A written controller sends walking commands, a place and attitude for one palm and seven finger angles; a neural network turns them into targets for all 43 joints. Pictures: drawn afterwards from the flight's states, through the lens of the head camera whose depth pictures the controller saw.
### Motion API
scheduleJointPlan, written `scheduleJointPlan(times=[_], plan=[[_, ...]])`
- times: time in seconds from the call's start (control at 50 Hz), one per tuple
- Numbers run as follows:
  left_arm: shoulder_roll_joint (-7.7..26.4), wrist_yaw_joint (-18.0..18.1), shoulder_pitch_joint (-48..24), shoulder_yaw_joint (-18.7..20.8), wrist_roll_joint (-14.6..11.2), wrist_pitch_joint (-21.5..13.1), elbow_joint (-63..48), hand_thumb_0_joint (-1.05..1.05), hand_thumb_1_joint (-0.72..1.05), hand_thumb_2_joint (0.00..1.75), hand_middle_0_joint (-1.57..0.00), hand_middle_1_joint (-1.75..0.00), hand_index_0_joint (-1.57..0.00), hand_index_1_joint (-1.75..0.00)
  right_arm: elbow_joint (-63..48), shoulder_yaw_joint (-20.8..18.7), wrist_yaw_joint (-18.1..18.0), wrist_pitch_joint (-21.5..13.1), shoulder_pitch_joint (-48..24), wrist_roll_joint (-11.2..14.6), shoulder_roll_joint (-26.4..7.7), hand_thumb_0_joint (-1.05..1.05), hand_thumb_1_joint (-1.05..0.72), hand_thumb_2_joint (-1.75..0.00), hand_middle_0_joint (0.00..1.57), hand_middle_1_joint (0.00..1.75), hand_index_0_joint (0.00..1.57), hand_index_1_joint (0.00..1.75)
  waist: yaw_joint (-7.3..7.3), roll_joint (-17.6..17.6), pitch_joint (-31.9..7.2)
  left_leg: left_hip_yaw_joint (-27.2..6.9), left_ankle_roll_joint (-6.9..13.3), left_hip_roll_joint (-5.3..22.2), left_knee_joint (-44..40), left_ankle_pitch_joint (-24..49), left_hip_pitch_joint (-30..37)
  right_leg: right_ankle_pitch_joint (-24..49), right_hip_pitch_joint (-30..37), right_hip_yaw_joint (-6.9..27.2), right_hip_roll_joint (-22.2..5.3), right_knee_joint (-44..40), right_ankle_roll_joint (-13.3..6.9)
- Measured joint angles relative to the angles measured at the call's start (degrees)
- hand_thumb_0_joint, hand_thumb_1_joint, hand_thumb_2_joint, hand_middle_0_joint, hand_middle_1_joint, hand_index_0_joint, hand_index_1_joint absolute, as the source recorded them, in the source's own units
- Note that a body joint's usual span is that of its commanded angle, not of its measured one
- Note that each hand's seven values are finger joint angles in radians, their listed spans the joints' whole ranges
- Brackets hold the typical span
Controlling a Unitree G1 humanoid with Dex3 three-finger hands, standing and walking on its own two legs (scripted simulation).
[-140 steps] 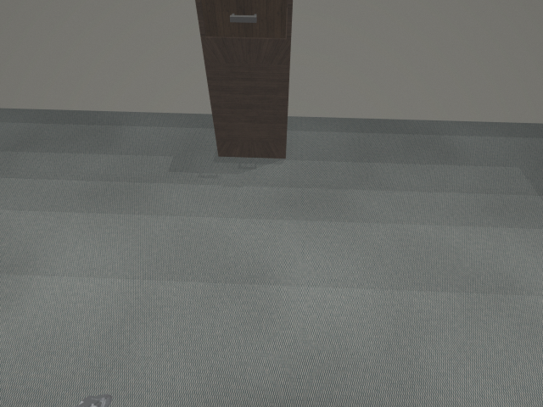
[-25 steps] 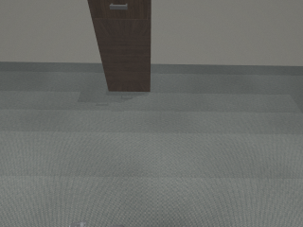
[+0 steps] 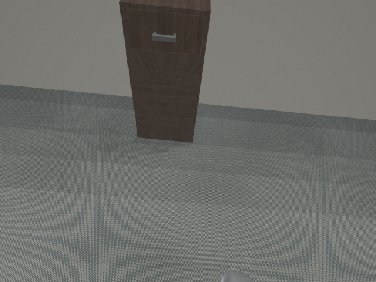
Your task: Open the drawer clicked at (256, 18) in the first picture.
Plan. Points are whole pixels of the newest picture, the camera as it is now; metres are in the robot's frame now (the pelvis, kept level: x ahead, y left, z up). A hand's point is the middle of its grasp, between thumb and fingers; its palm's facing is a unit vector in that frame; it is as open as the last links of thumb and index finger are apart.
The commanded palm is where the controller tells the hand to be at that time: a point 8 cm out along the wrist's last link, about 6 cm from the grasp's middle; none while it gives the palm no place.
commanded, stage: walk to a spot facing it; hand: left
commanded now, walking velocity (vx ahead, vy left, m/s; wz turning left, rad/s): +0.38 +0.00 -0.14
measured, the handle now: (164, 36) +1.11 +0.19 -0.01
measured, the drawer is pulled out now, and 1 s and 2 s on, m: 0.00 0.00 0.00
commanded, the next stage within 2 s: take the last steps up to it in 0.28 s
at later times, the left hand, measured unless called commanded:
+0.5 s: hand (145, 229) +0.28 +0.13 -0.17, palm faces +0.05 -0.98 -0.22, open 7.1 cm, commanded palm none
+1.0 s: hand (143, 183) +0.43 +0.16 -0.18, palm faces +0.02 -0.98 -0.18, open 7.3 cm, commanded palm none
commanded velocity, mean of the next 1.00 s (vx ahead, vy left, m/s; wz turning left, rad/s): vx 0.29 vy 0.00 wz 0.01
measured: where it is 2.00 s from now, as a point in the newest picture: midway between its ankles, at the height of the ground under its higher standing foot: (196, 222)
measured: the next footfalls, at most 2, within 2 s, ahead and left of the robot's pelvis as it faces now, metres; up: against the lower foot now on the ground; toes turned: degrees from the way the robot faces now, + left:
right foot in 0.24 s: +0.28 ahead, -0.16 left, +0.00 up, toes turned -11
left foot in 0.66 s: +0.40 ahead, +0.09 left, +0.00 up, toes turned +12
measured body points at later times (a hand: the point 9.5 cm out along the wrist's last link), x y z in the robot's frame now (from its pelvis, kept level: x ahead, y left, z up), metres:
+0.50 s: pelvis +0.22 -0.06 -0.01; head +0.23 -0.06 +0.44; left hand +0.28 +0.18 -0.16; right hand +0.25 -0.29 -0.17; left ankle +0.27 +0.09 -0.69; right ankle +0.25 -0.16 -0.75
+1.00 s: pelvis +0.39 -0.02 +0.00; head +0.41 -0.01 +0.45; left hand +0.43 +0.21 -0.16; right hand +0.34 -0.24 -0.16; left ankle +0.36 +0.08 -0.75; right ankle +0.46 -0.17 -0.70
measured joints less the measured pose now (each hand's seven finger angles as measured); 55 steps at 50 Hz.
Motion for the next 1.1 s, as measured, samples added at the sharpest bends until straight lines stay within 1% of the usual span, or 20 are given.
scheduleJointPlan(times=[0.1, 0.18, 0.22, 0.24, 0.26, 0.3, 0.32, 0.34, 0.38, 0.44, 0.5, 0.58, 0.64, 0.68, 0.72, 0.76, 0.82, 0.9, 0.98, 1.1], plan=[[0.0, -0.1, -3.8, 0.1, -0.3, 0.5, -0.3, 0.01, 0.92, 0.9, -0.2, -0.3, -0.2, -0.3, 2.9, 0.3, 0.0, 0.3, 4.1, -0.2, 1.1, 0.0, -0.93, -0.9, 0.2, 0.3, 0.2, 0.3, -1.54, 0.6, 1.6, 0.8, -1.6, -0.1, -3.5, -2.2, 6.0, 3.1, -0.6, -1.4, -0.3, -12.9, -0.3], [0.0, -0.2, -7.0, 0.0, -0.5, 0.1, -0.8, 0.01, 0.92, 0.9, -0.2, -0.3, -0.2, -0.3, 4.8, 0.4, 0.2, 0.6, 6.7, -0.6, 1.6, 0.01, -0.92, -0.9, 0.2, 0.3, 0.2, 0.3, -3.35, 1.6, 2.9, 1.7, -3.7, 1.0, -2.5, -6.5, 9.8, 2.3, 2.2, -3.0, 1.6, -21.9, -2.2], [0.0, -0.3, -8.2, -0.2, -0.4, -0.8, -1.5, 0.01, 0.92, 0.9, -0.2, -0.3, -0.2, -0.3, 5.8, 0.4, 0.2, 1.0, 8.1, -0.5, 1.8, 0.01, -0.91, -0.9, 0.2, 0.3, 0.2, 0.3, -3.8, 2.6, 3.4, 1.6, -4.9, 2.5, 1.5, -10.2, 10.5, 1.7, 5.6, -4.3, 3.4, -25.9, -3.5], [0.3, -0.4, -8.5, -0.3, -0.2, -1.8, -2.0, 0.01, 0.92, 0.9, -0.2, -0.3, -0.2, -0.3, 6.4, 0.5, 0.4, 1.2, 9.0, -0.4, 2.1, 0.01, -0.91, -0.9, 0.2, 0.3, 0.2, 0.3, -3.8, 2.4, 3.2, 1.3, -4.9, 3.2, 6.7, -12.6, 9.4, 2.3, 8.1, -4.6, 3.8, -28.1, -4.4], [0.4, -0.1, -8.8, -0.1, -0.1, -2.9, -2.4, 0.01, 0.92, 0.9, -0.2, -0.3, -0.2, -0.3, 6.9, 0.5, 0.5, 1.6, 9.2, 0.0, 2.4, 0.01, -0.91, -0.9, 0.2, 0.3, 0.2, 0.3, -3.34, 2.2, 3.1, 0.3, -4.2, 4.0, 15.8, -13.7, 6.0, 4.8, 8.2, -4.8, 3.7, -27.1, -5.1], [-0.2, 0.4, -9.2, -0.2, -0.6, -4.2, -2.8, 0.01, 0.92, 0.9, -0.2, -0.3, -0.2, -0.3, 7.2, 0.4, 0.6, 2.7, 7.3, 0.5, 2.0, 0.01, -0.91, -0.9, 0.2, 0.3, 0.2, 0.3, -2.94, 3.3, 4.1, -5.7, -2.9, 4.3, 36.9, -14.2, -2.9, 1.0, 8.5, -5.6, 4.3, -22.7, -5.3], [-0.6, 0.6, -9.0, -0.4, -0.8, -4.3, -2.7, 0.01, 0.92, 0.9, -0.2, -0.3, -0.2, -0.3, 6.9, 0.2, 0.6, 3.1, 6.0, 0.5, 1.6, 0.01, -0.91, -0.9, 0.2, 0.3, 0.2, 0.3, -3.0, 3.7, 4.2, -7.6, -2.4, 4.1, 44.5, -12.5, -7.2, -0.7, 9.7, -6.0, 4.6, -22.7, -5.2], [-1.0, 0.9, -8.6, -0.6, -0.8, -4.2, -2.5, 0.0, 0.91, 0.9, -0.2, -0.3, -0.2, -0.3, 6.3, 0.0, 0.6, 3.3, 4.6, 0.4, 1.2, 0.01, -0.91, -0.9, 0.2, 0.3, 0.2, 0.3, -3.07, 4.0, 4.0, -8.6, -2.2, 4.2, 49.2, -10.1, -11.0, -1.6, 11.3, -6.4, 4.8, -23.8, -5.0], [-1.8, 1.7, -7.3, -0.7, -0.9, -4.1, -1.9, 0.0, 0.92, 0.9, -0.2, -0.3, -0.2, -0.3, 4.6, -0.4, 0.6, 3.6, 1.7, 0.0, 0.4, 0.01, -0.91, -0.9, 0.2, 0.3, 0.2, 0.3, -3.27, 4.3, 3.2, -9.3, -2.2, 4.9, 52.0, -6.1, -17.5, -1.4, 14.3, -7.1, 5.1, -27.1, -4.3], [-1.3, 2.8, -5.5, -0.3, -0.7, -4.0, -1.2, -0.01, 0.96, 0.9, -0.21, -0.3, -0.2, -0.3, 1.6, -0.7, 0.7, 3.8, -2.2, -0.3, -0.3, 0.01, -0.91, -0.9, 0.19, 0.3, 0.2, 0.3, -3.19, 4.2, 1.5, -8.8, -3.1, 6.0, 46.3, -3.2, -23.6, -1.1, 18.0, -8.0, 5.3, -31.5, -4.2], [-0.9, 2.4, -3.6, -0.8, -0.5, -3.6, -0.2, -0.01, 0.96, 0.9, -0.2, -0.3, -0.2, -0.3, -0.7, -0.9, 0.8, 3.8, -5.4, -0.5, -1.0, 0.01, -0.92, -0.9, 0.19, 0.3, 0.2, 0.3, -2.59, 4.0, 0.3, -7.2, -4.0, 6.5, 36.1, -0.8, -25.0, -1.4, 21.0, -8.4, 5.3, -34.3, -3.7], [-1.2, 1.8, -0.6, -1.3, -0.3, -3.1, 0.9, 0.0, 0.94, 0.9, -0.2, -0.3, -0.2, -0.3, -2.1, -1.1, 1.6, 3.5, -8.1, -0.4, -2.4, 0.01, -0.94, -0.9, 0.19, 0.3, 0.2, 0.3, -0.62, 3.3, -0.4, -5.3, -4.1, 5.9, 23.6, 0.0, -21.8, -3.5, 24.3, -8.4, 5.0, -35.0, -2.3], [-1.2, 1.5, 2.2, -1.2, -0.5, -2.4, 2.0, 0.0, 0.93, 0.9, -0.2, -0.3, -0.2, -0.3, -2.9, -0.7, 2.0, 2.8, -8.9, -0.4, -2.7, 0.01, -0.93, -0.9, 0.19, 0.3, 0.2, 0.3, 0.5, 2.5, -0.7, -3.6, -3.9, 4.9, 15.4, 0.6, -16.6, -6.6, 25.9, -8.2, 4.6, -33.0, -0.8], [-1.0, 1.3, 3.7, -1.1, -0.7, -1.5, 2.7, 0.0, 0.92, 0.9, -0.2, -0.3, -0.2, -0.3, -3.5, -0.5, 1.9, 1.9, -9.1, -0.7, -2.4, 0.01, -0.93, -0.9, 0.19, 0.3, 0.2, 0.3, 0.56, 1.5, -0.7, -3.0, -2.2, 4.0, 13.8, 1.9, -14.9, -10.7, 24.6, -7.2, 3.6, -27.2, -0.7], [-0.7, 1.2, 4.0, -1.0, -0.6, -0.2, 3.3, 0.0, 0.92, 0.9, -0.2, -0.3, -0.2, -0.3, -4.0, -0.1, 1.6, 1.2, -8.9, -0.9, -1.5, 0.01, -0.92, -0.9, 0.19, 0.3, 0.2, 0.3, 0.47, 0.4, 0.0, -1.9, -0.6, 3.4, 15.1, 0.6, -14.1, -15.8, 19.8, -4.0, 3.7, -14.7, -1.6], [-0.6, 0.9, 3.6, -0.8, -0.5, 0.2, 3.6, 0.01, 0.92, 0.9, -0.2, -0.3, -0.2, -0.3, -4.1, 0.3, 1.1, 1.0, -7.8, -0.8, -0.7, 0.01, -0.92, -0.9, 0.19, 0.3, 0.2, 0.3, 0.14, 0.3, 0.3, -1.3, -0.1, 3.0, 13.1, 0.1, -12.1, -14.8, 14.3, -2.3, 3.9, -3.6, -2.2], [-0.6, 0.6, 2.6, -0.6, -0.3, 0.1, 3.0, 0.01, 0.92, 0.9, -0.2, -0.3, -0.2, -0.3, -2.9, 0.0, 0.0, 0.9, -5.4, -0.5, -0.4, 0.0, -0.94, -0.9, 0.2, 0.3, 0.2, 0.3, -0.12, 0.3, 0.5, -0.4, -0.2, 1.9, 7.6, 1.5, -8.2, -9.6, 8.5, -1.4, 2.7, 1.4, -1.8], [-0.9, 0.6, 0.6, -0.4, -0.3, 0.2, 1.5, 0.01, 0.91, 0.9, -0.2, -0.3, -0.2, -0.3, -0.4, 0.3, -0.1, 1.1, -1.9, -0.4, -0.1, 0.0, -0.94, -0.9, 0.2, 0.3, 0.2, 0.3, -0.36, 0.9, 0.5, 0.3, -0.3, 1.0, 2.0, 2.2, -3.8, -5.3, 5.0, -1.0, 1.1, -3.3, -0.8], [-0.7, 0.8, -2.0, -0.1, -0.3, 0.6, 0.8, 0.01, 0.92, 0.9, -0.2, -0.3, -0.2, -0.3, 1.8, 0.3, 0.1, 1.5, 1.2, -0.5, 0.8, 0.0, -0.93, -0.9, 0.2, 0.3, 0.2, 0.3, -1.37, 1.4, 0.9, 0.8, -1.2, 0.8, -0.2, 1.1, -0.5, -3.5, 5.3, -1.2, 0.3, -12.4, -0.3], [-0.3, 0.5, -5.3, -0.1, -0.3, -0.5, -0.4, 0.01, 0.93, 0.9, -0.2, -0.3, -0.2, -0.3, 4.1, 0.1, 0.4, 2.4, 4.7, -0.8, 1.6, 0.01, -0.91, -0.9, 0.2, 0.3, 0.2, 0.3, -3.27, 2.9, 1.6, 1.3, -4.1, 2.6, 4.3, -5.0, 2.1, -2.1, 11.3, -3.4, 2.2, -26.4, -1.4]])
